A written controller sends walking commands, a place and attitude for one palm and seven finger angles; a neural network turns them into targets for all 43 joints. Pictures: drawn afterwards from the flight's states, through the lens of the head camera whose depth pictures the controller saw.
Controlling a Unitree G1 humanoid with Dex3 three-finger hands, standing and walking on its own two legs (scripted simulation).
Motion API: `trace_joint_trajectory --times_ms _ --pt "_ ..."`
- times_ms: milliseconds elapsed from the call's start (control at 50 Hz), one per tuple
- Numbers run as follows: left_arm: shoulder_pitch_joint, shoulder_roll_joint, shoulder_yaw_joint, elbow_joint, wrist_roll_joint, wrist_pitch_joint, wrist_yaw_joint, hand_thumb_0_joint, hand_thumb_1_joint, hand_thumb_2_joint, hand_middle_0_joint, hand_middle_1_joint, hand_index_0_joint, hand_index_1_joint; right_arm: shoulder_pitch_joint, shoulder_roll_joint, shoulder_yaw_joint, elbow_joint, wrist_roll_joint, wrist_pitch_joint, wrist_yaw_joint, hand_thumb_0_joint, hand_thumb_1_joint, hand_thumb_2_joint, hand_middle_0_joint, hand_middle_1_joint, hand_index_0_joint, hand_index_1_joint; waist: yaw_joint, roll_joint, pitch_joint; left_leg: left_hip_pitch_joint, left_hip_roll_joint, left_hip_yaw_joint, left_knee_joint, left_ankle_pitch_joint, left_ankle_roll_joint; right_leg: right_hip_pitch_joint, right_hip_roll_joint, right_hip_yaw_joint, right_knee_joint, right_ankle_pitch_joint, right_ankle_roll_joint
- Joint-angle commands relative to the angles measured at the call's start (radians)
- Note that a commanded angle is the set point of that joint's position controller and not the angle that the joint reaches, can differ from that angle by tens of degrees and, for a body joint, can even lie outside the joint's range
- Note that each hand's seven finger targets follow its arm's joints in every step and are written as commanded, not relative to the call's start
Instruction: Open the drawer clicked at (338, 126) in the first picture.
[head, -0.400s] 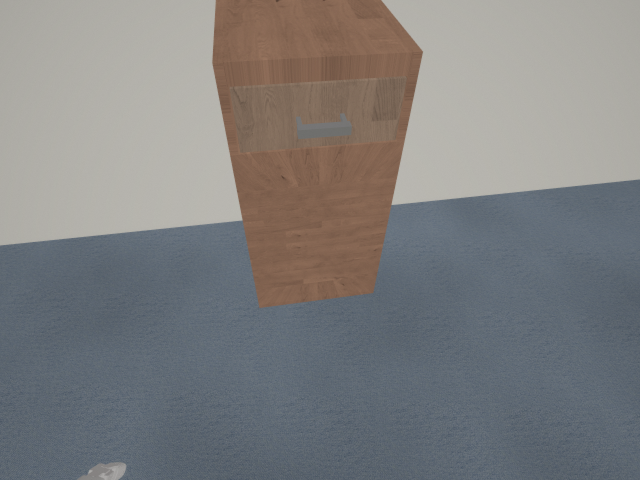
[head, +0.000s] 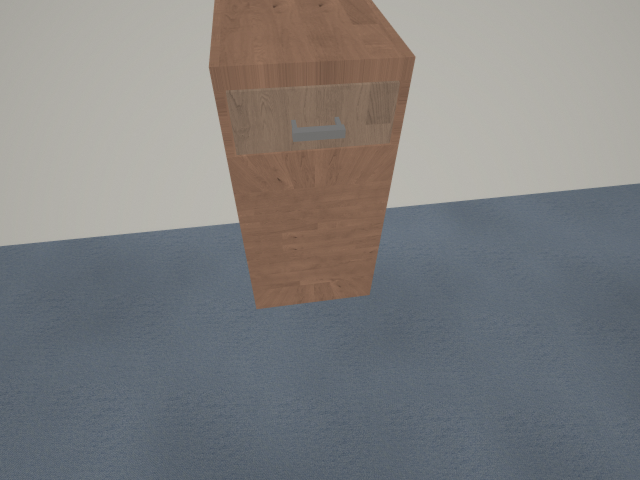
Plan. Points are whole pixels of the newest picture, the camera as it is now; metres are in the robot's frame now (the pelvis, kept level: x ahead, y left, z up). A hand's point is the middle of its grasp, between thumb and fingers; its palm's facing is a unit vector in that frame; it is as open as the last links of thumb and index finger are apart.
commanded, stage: stand and wait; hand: left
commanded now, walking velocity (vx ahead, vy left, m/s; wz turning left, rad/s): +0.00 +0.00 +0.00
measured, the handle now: (317, 127) +0.83 +0.06 +0.00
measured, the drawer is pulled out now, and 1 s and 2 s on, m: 0.00 0.00 0.00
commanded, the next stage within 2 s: look at it before walking up in 0.46 s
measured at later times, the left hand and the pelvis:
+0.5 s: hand out of the picture +0.08 +0.23 -0.15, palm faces -0.03 -0.94 -0.34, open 7.4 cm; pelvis -0.01 -0.01 +0.00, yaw +0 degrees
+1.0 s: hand out of the picture +0.07 +0.24 -0.15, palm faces -0.03 -0.94 -0.33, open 7.4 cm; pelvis +0.00 -0.01 +0.00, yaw +0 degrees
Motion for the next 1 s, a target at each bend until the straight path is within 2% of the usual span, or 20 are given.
trace_joint_trajectory --times_ms 0,320,440,560,680,840,900,980 --pt "-0.051 0.217 0.05 -0.061 0.002 -0.033 0.015 0.0 0.9 0.9 -0.2 -0.3 -0.2 -0.3 -0.056 -0.202 -0.041 -0.056 0.001 -0.027 -0.018 0.0 -0.9 -0.9 0.2 0.3 0.2 0.3 -0.007 -0.005 -0.075 0.014 0.11 -0.084 -0.075 0.18 0.034 0.014 -0.107 0.095 -0.08 0.214 -0.044" --pt "-0.051 0.221 0.046 -0.017 -0.001 -0.034 0.014 0.0 0.9 0.9 -0.2 -0.3 -0.2 -0.3 -0.03 -0.208 -0.032 -0.001 0.003 -0.024 -0.018 0.0 -0.9 -0.9 0.2 0.3 0.2 0.3 -0.005 -0.007 -0.043 0.004 0.115 -0.088 -0.107 0.132 0.024 0.006 -0.107 0.113 -0.124 0.15 -0.045" --pt "-0.052 0.22 0.047 -0.017 0.0 -0.037 0.015 0.0 0.9 0.9 -0.2 -0.3 -0.2 -0.3 -0.029 -0.207 -0.033 0.004 0.002 -0.026 -0.017 0.0 -0.9 -0.9 0.2 0.3 0.2 0.3 -0.005 -0.008 -0.061 0.02 0.118 -0.087 -0.108 0.155 0.023 0.018 -0.109 0.113 -0.127 0.18 -0.045" --pt "-0.057 0.219 0.047 -0.017 0.001 -0.037 0.014 0.0 0.9 0.9 -0.2 -0.3 -0.2 -0.3 -0.031 -0.206 -0.034 0.004 0.003 -0.025 -0.017 0.0 -0.9 -0.9 0.2 0.3 0.2 0.3 -0.006 -0.015 -0.042 0.019 0.118 -0.088 -0.117 0.149 0.022 0.005 -0.105 0.115 -0.134 0.167 -0.042" --pt "-0.056 0.22 0.05 -0.018 0.001 -0.038 0.014 0.0 0.9 0.9 -0.2 -0.3 -0.2 -0.3 -0.029 -0.207 -0.034 0.002 0.004 -0.028 -0.018 0.0 -0.9 -0.9 0.2 0.3 0.2 0.3 -0.004 -0.002 -0.067 0.029 0.122 -0.09 -0.115 0.185 0.022 0.029 -0.106 0.106 -0.128 0.208 -0.042" --pt "-0.053 0.219 0.047 -0.014 0.001 -0.037 0.013 0.0 0.9 0.9 -0.2 -0.3 -0.2 -0.3 -0.036 -0.21 -0.033 0.002 0.003 -0.026 -0.019 0.0 -0.9 -0.9 0.2 0.3 0.2 0.3 -0.006 0.003 -0.047 0.034 0.123 -0.088 -0.124 0.174 0.02 0.016 -0.104 0.108 -0.139 0.199 -0.04" --pt "-0.046 0.218 0.048 -0.014 0.0 -0.038 0.014 0.0 0.9 0.9 -0.2 -0.3 -0.2 -0.3 -0.034 -0.211 -0.033 0.003 0.004 -0.028 -0.019 0.0 -0.9 -0.9 0.2 0.3 0.2 0.3 -0.005 0.006 -0.072 0.047 0.127 -0.089 -0.122 0.203 0.023 0.034 -0.106 0.103 -0.133 0.228 -0.04" --pt "-0.047 0.22 0.048 -0.011 0.001 -0.037 0.014 0.0 0.9 0.9 -0.2 -0.3 -0.2 -0.3 -0.033 -0.212 -0.032 0.003 0.006 -0.027 -0.02 0.0 -0.9 -0.9 0.2 0.3 0.2 0.3 -0.005 0.001 -0.068 0.045 0.127 -0.091 -0.127 0.206 0.022 0.04 -0.104 0.101 -0.135 0.232 -0.039"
